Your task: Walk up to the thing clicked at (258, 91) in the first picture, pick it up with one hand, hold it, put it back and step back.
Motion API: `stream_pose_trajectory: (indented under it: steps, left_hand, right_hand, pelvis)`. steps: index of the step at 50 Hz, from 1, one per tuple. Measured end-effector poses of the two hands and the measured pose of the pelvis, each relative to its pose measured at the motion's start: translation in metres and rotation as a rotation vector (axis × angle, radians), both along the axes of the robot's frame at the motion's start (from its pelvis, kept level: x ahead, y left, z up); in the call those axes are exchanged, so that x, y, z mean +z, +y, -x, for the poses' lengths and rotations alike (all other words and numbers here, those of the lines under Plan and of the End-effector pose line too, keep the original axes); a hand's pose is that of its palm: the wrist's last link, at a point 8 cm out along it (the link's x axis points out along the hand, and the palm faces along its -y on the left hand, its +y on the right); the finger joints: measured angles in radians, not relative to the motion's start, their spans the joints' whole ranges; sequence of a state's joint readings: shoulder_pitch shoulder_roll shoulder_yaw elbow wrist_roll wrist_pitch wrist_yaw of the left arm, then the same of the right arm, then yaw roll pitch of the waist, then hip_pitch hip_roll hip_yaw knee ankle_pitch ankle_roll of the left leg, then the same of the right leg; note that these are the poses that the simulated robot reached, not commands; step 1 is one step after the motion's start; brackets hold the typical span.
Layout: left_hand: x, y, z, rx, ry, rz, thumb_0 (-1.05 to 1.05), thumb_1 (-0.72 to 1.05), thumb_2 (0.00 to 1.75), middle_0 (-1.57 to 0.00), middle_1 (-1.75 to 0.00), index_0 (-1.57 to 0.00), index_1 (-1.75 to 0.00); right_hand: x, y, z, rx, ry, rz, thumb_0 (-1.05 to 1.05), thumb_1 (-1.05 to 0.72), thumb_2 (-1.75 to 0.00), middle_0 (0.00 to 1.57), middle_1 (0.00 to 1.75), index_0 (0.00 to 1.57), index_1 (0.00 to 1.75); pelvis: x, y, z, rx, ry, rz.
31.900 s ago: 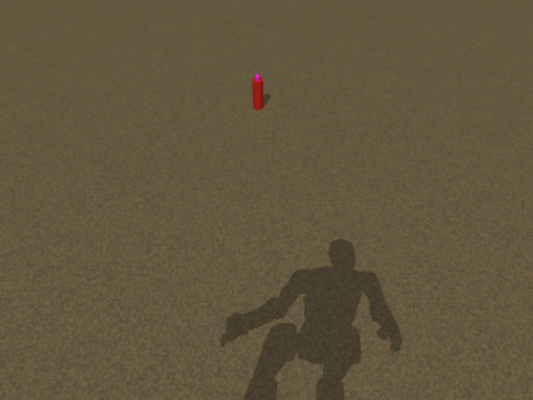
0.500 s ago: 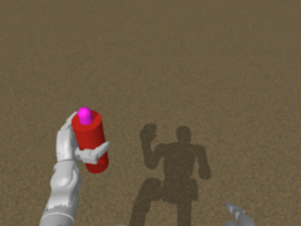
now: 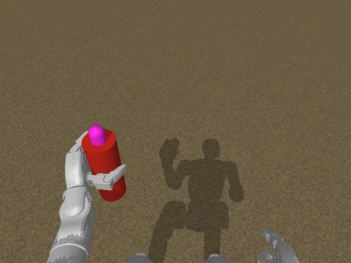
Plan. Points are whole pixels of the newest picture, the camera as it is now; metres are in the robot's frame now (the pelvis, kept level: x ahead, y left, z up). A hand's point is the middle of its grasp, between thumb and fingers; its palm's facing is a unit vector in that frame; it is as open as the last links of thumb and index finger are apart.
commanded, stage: crouch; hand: left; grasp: from the side
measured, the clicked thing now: (105, 163) +0.33 +0.18 +0.02
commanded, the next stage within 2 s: lower in 1.64 s
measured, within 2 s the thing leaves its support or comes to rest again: neither
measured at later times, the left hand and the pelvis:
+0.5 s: hand (112, 179) +0.39 +0.22 -0.21, palm faces +0.32 -0.95 -0.04, open 9.8 cm; pelvis -0.04 +0.00 -0.18, yaw -2 degrees
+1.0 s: hand (116, 193) +0.41 +0.25 -0.39, palm faces +0.30 -0.95 -0.04, open 9.8 cm; pelvis -0.09 +0.01 -0.35, yaw -4 degrees
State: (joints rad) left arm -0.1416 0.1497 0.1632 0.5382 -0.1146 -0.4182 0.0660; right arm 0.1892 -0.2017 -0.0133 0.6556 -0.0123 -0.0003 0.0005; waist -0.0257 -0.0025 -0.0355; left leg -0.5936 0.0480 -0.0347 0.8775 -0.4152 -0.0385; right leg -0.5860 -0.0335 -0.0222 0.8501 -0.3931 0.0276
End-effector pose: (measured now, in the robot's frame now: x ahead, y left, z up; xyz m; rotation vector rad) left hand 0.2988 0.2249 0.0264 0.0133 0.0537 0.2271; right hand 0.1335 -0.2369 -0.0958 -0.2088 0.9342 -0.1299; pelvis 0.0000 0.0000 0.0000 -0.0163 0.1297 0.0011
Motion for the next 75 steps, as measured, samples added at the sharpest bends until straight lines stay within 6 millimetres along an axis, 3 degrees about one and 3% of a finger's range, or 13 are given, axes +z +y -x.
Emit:
stream_pose_trajectory:
  steps: [8, 16, 23, 30, 39, 46, 55, 63, 75]
  left_hand:
    - [-0.072, 0.008, -0.001, 0.051, 0.022, 0.024, 0.05, -0.33, 1.08, -0.76, -1.08, -0.69, -1.04]
    - [-0.155, 0.023, -0.029, 0.030, -0.055, -0.039, 0.05, -0.33, 1.07, -0.77, -1.07, -0.70, -1.03]
    - [-0.212, 0.039, -0.050, 0.102, -0.068, -0.026, 0.05, -0.32, 1.07, -0.77, -1.05, -0.71, -1.02]
    - [-0.282, 0.041, -0.051, 0.090, -0.010, -0.028, 0.05, -0.32, 1.07, -0.77, -1.06, -0.70, -1.02]
    - [-0.369, 0.055, -0.048, 0.118, -0.020, -0.030, 0.05, -0.31, 1.07, -0.76, -1.07, -0.69, -1.03]
    - [-0.396, 0.066, -0.064, 0.103, -0.057, -0.040, 0.05, -0.32, 1.07, -0.76, -1.07, -0.69, -1.03]
    - [-0.436, 0.063, -0.073, 0.071, -0.002, -0.018, 0.05, -0.32, 1.07, -0.76, -1.07, -0.69, -1.03]
    - [-0.476, 0.065, -0.073, 0.098, -0.008, 0.006, 0.05, -0.32, 1.08, -0.76, -1.07, -0.70, -1.03]
    - [-0.494, 0.075, -0.087, 0.057, -0.011, -0.030, 0.05, -0.32, 1.08, -0.76, -1.07, -0.70, -1.03]
  right_hand:
    - [-0.036, -0.011, 0.014, 0.027, 0.074, 0.048, 0.01, -0.89, -0.91, 0.20, 0.30, 0.20, 0.30]
    - [-0.119, -0.024, 0.035, 0.042, 0.171, 0.100, 0.01, -0.90, -0.91, 0.20, 0.30, 0.20, 0.30]
    - [-0.190, -0.017, 0.059, 0.040, 0.272, 0.063, 0.01, -0.91, -0.91, 0.20, 0.30, 0.20, 0.30]
    - [-0.248, -0.014, 0.086, 0.050, 0.349, 0.037, 0.01, -0.92, -0.91, 0.20, 0.30, 0.20, 0.30]
    - [-0.310, -0.027, 0.118, 0.062, 0.411, 0.104, 0.01, -0.93, -0.91, 0.20, 0.30, 0.20, 0.30]
    - [-0.344, -0.032, 0.145, 0.044, 0.451, 0.135, 0.00, -0.94, -0.92, 0.20, 0.30, 0.20, 0.30]
    - [-0.376, -0.025, 0.167, 0.048, 0.488, 0.123, 0.00, -0.93, -0.91, 0.20, 0.30, 0.20, 0.30]
    - [-0.389, -0.025, 0.168, 0.093, 0.522, 0.156, 0.00, -0.92, -0.91, 0.20, 0.30, 0.20, 0.30]
    - [-0.394, -0.032, 0.157, 0.145, 0.539, 0.213, 0.00, -0.93, -0.91, 0.20, 0.30, 0.20, 0.30]
  pelvis:
    - [-0.035, 0.000, 0.012, 0.000, 0.137, 0.004]
    - [-0.115, 0.002, 0.024, -0.009, 0.308, 0.023]
    - [-0.171, 0.004, 0.035, -0.017, 0.399, 0.028]
    - [-0.222, 0.004, 0.049, -0.026, 0.452, 0.027]
    - [-0.296, 0.003, 0.073, -0.037, 0.444, 0.039]
    - [-0.337, 0.005, 0.084, -0.042, 0.418, 0.050]
    - [-0.369, 0.012, 0.089, -0.057, 0.392, 0.066]
    - [-0.391, 0.012, 0.090, -0.071, 0.369, 0.081]
    - [-0.407, 0.016, 0.085, -0.083, 0.355, 0.111]
